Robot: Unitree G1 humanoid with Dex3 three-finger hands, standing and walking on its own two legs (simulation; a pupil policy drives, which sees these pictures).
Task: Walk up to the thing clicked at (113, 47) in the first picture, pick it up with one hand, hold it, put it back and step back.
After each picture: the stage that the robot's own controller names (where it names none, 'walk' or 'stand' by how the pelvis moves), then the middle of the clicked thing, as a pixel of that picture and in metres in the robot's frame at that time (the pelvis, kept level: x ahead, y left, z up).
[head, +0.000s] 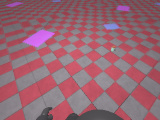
stand; (113, 48) +1.56 -0.49 -0.72
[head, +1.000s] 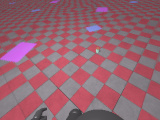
walk; (97, 50) +1.50 -0.04 -0.70
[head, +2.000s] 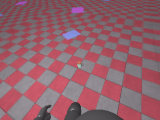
walk; (79, 64) +0.99 +0.26 -0.71
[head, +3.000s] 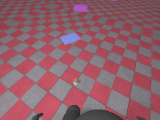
walk; (75, 81) +0.58 +0.21 -0.70
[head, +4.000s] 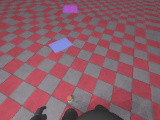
walk; (69, 99) +0.31 +0.21 -0.70
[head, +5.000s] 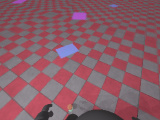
stand; (70, 107) +0.25 +0.22 -0.72
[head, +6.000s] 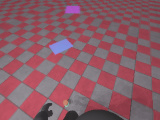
stand; (66, 103) +0.26 +0.27 -0.71
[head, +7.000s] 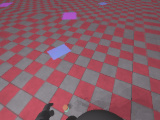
stand; (65, 108) +0.24 +0.28 -0.72
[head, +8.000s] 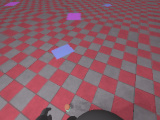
stand; (67, 107) +0.25 +0.26 -0.73
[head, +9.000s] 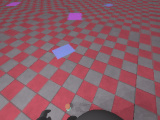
stand; (68, 107) +0.26 +0.26 -0.73
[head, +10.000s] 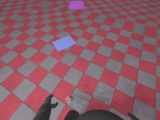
go down; (68, 99) +0.27 +0.25 -0.71
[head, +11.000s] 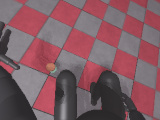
go down; (51, 68) +0.36 +0.26 -0.29
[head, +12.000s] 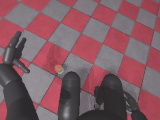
approach; (59, 69) +0.36 +0.25 -0.31
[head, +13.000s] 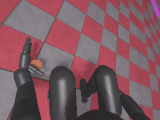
close in; (35, 66) +0.35 +0.27 -0.23
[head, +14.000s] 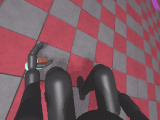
close; (37, 64) +0.36 +0.24 -0.23
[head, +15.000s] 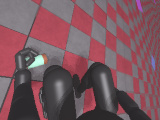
lift; (36, 61) +0.38 +0.20 -0.26
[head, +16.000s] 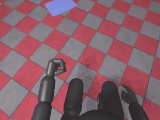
lift; (76, 82) +0.30 +0.13 -0.44
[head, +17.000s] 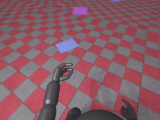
go down; (76, 114) +0.17 +0.11 -0.69
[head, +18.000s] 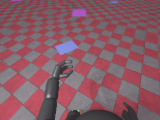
go down; (76, 112) +0.20 +0.13 -0.71
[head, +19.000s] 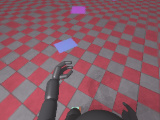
stand; (76, 109) +0.21 +0.13 -0.70
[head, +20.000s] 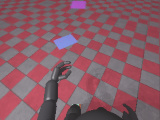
stand; (76, 107) +0.21 +0.13 -0.69
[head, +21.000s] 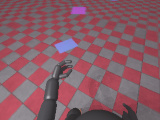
stand; (76, 112) +0.19 +0.12 -0.70
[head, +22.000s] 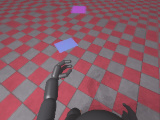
stand; (76, 113) +0.17 +0.12 -0.70
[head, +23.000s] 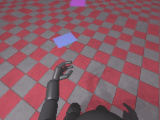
stand; (76, 108) +0.18 +0.12 -0.68
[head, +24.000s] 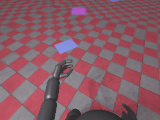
stand; (76, 115) +0.16 +0.11 -0.70
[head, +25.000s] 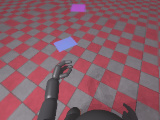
stand; (76, 112) +0.17 +0.12 -0.70
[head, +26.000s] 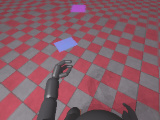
stand; (76, 112) +0.17 +0.12 -0.70
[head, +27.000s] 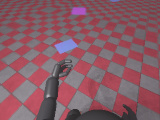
stand; (76, 114) +0.16 +0.12 -0.71
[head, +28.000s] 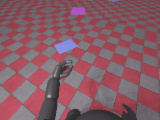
stand; (76, 114) +0.17 +0.12 -0.71
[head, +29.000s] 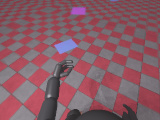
stand; (76, 115) +0.16 +0.12 -0.71
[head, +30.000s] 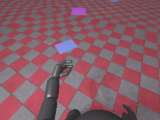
stand; (76, 115) +0.16 +0.12 -0.71
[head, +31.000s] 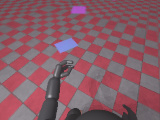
stand; (76, 113) +0.17 +0.12 -0.70
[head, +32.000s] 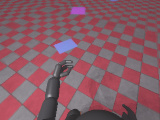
stand; (76, 114) +0.16 +0.12 -0.70
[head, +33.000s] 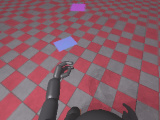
stand; (76, 112) +0.17 +0.12 -0.70
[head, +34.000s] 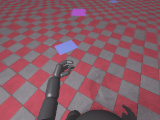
stand; (76, 116) +0.16 +0.11 -0.71
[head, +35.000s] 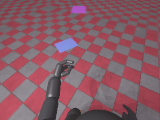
stand; (76, 113) +0.17 +0.12 -0.70
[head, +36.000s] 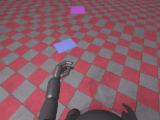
stand; (76, 114) +0.17 +0.12 -0.71
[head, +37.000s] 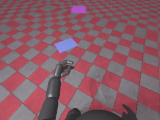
stand; (76, 114) +0.16 +0.12 -0.70
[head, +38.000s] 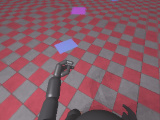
stand; (76, 114) +0.16 +0.12 -0.71
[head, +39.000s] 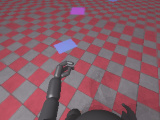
stand; (76, 114) +0.17 +0.12 -0.70
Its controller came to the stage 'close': yes
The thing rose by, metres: 0.01
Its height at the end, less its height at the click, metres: -0.02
